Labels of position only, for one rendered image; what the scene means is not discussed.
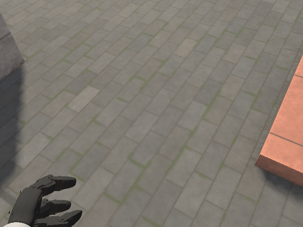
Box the robot left hand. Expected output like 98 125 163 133
8 175 82 227

